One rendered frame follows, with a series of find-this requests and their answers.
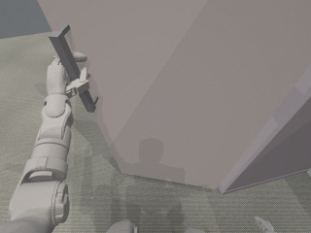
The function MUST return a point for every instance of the fridge door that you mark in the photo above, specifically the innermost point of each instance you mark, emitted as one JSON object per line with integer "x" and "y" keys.
{"x": 185, "y": 86}

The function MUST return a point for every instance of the left robot upper arm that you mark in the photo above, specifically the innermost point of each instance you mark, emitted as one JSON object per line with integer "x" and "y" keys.
{"x": 38, "y": 208}

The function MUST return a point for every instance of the robot left hand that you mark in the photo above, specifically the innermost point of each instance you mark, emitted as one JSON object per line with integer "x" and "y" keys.
{"x": 57, "y": 78}

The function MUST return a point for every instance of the robot left thigh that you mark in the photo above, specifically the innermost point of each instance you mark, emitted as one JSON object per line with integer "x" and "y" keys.
{"x": 123, "y": 227}

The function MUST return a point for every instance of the robot right hand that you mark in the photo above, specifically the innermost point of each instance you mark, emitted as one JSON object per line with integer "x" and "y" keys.
{"x": 264, "y": 226}

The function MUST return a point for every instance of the handle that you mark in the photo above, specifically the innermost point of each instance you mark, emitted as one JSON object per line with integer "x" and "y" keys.
{"x": 65, "y": 55}

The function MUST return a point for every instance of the left robot forearm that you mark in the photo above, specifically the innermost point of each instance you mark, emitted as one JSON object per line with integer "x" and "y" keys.
{"x": 48, "y": 161}

